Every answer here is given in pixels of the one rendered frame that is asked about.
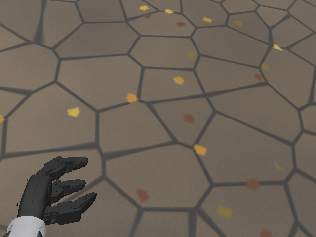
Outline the left robot forearm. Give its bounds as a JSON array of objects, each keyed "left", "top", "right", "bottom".
[{"left": 3, "top": 216, "right": 46, "bottom": 237}]

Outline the robot left hand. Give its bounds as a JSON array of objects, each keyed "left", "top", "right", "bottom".
[{"left": 16, "top": 156, "right": 97, "bottom": 225}]

